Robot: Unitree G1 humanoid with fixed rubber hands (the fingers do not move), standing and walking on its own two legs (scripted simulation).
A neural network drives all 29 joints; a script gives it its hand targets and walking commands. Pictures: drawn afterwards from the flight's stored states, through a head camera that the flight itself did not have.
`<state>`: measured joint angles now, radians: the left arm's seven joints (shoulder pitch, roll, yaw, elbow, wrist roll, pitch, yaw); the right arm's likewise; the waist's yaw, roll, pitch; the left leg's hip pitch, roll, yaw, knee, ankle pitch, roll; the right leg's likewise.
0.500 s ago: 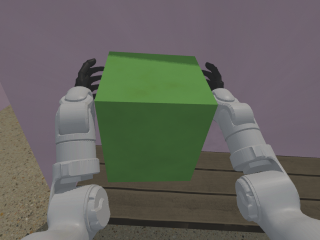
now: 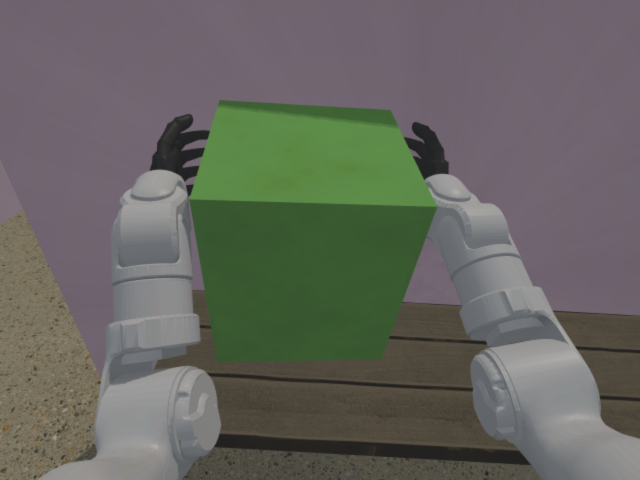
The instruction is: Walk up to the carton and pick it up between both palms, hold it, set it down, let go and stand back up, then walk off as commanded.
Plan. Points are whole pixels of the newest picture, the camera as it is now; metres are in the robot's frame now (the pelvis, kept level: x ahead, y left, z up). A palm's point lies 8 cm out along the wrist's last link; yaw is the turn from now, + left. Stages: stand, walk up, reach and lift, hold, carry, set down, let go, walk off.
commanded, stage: hold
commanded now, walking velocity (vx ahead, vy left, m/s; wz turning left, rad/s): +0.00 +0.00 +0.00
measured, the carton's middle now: (304, 235) +0.36 +0.01 +0.20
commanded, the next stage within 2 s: none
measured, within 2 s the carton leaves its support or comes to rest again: neither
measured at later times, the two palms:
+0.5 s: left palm (169, 182) +0.37 +0.16 +0.27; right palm (428, 186) +0.37 -0.15 +0.27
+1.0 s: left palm (168, 183) +0.37 +0.16 +0.27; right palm (425, 185) +0.37 -0.14 +0.26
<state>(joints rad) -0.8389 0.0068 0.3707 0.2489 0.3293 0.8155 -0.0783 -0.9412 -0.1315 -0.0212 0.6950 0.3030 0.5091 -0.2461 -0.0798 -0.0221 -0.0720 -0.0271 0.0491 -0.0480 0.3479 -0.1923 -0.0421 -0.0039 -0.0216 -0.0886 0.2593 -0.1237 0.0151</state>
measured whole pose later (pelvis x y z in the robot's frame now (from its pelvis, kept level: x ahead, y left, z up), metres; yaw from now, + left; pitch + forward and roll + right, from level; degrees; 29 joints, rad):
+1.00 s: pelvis +0.00 +0.00 +0.00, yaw +0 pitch -7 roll -1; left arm -0.84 0.01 0.38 0.27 0.33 0.82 -0.08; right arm -0.95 -0.13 -0.02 0.71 0.30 0.52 -0.25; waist -0.08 -0.02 -0.07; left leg -0.02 0.05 -0.05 0.35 -0.20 -0.04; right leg 0.00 -0.02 -0.09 0.26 -0.13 0.02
